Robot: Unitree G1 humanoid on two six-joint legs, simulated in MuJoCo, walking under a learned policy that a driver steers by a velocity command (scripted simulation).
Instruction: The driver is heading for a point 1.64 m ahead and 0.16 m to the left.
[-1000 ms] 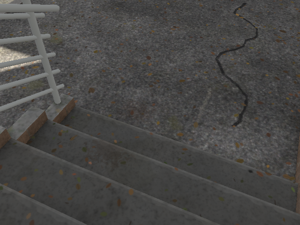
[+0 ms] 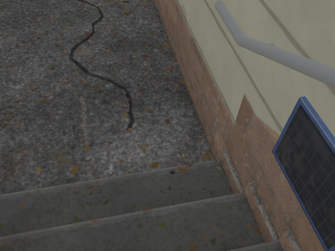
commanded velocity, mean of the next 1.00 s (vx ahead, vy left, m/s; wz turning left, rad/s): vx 0.00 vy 0.00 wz -0.22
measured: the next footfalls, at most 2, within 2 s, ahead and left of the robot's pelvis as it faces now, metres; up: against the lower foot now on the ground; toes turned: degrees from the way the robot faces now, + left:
right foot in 0.32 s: +0.01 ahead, -0.15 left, +0.00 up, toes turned -14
left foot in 0.62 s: +0.02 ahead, +0.07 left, +0.00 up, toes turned -10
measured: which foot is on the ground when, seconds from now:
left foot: down 0.00-0.32, up 0.34-0.60, down 0.62-1.00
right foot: up 0.00-0.30, down 0.32-1.00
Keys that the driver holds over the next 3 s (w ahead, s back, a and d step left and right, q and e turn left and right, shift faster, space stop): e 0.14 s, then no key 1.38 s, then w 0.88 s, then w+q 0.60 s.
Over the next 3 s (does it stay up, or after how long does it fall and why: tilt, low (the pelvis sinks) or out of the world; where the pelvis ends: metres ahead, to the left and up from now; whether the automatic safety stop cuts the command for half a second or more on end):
stays up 0.58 -0.13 -0.30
